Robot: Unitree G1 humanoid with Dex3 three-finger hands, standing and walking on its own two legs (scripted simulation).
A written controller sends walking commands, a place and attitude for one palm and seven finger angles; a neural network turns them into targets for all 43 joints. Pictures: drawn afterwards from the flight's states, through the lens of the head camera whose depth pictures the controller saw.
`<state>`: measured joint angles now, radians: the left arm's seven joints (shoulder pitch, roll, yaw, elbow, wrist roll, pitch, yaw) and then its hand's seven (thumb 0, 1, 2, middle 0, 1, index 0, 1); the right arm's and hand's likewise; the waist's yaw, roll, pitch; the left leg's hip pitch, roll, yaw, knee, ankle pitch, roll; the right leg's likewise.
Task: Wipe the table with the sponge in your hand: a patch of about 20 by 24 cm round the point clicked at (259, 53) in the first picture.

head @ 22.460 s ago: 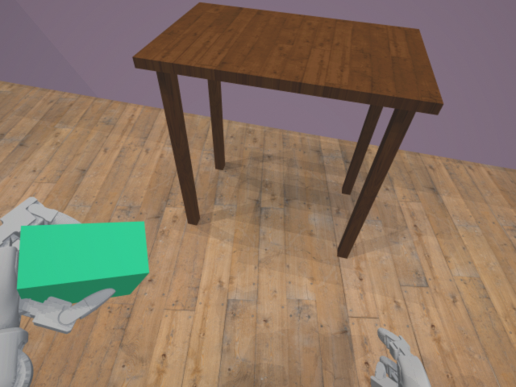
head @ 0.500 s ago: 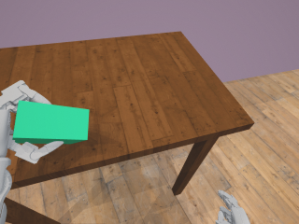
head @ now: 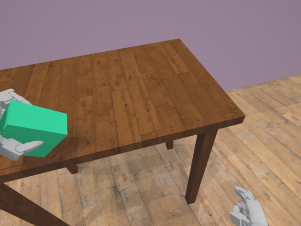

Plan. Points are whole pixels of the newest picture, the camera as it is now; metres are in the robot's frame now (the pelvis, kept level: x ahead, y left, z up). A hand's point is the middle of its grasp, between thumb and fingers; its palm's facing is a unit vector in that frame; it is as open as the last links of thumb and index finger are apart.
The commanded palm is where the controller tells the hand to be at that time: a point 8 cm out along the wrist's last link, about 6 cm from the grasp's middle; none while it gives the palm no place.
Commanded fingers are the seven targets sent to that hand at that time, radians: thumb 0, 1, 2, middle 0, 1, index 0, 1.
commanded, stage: turn the palm down, sponge in hand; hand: left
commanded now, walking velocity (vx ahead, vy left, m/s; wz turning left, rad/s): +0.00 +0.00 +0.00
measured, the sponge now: (38, 133) +0.26 +0.30 +0.15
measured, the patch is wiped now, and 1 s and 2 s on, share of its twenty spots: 0.00 0.00 0.00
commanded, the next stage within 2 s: move the sponge above the wiping area in 1.64 s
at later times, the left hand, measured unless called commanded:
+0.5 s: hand (25, 112) +0.28 +0.32 +0.20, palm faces +0.26 -0.40 -0.88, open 10.0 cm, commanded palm +0.23 +0.33 +0.28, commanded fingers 0.00 0.10 1.30 -1.20 -1.60 -1.20 -1.60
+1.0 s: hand (26, 103) +0.27 +0.29 +0.24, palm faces +0.21 -0.12 -0.97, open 10.0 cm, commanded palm +0.22 +0.31 +0.32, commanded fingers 0.00 0.10 1.30 -1.20 -1.60 -1.20 -1.60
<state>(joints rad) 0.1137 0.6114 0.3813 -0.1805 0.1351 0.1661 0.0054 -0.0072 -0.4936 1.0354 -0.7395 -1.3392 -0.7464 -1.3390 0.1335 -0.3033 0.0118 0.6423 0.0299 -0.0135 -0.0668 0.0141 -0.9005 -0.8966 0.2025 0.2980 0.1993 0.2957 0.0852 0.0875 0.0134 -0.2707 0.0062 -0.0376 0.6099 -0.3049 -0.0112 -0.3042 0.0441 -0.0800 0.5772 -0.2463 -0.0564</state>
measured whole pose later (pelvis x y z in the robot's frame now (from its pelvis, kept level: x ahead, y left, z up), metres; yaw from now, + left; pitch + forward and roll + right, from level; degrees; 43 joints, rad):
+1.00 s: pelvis +0.02 +0.04 +0.02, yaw -2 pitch -3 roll +1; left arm 0.01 0.75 0.06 -0.58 0.64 0.47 -0.20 0.00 -0.49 1.04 -0.74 -1.33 -0.75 -1.33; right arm -0.01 -0.27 0.09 0.60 0.04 0.06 -0.07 0.01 -0.90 -0.90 0.20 0.30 0.20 0.30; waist 0.17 0.10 0.03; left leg -0.12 -0.05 0.02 0.39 -0.23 0.04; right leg -0.19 0.00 -0.02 0.42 -0.19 -0.02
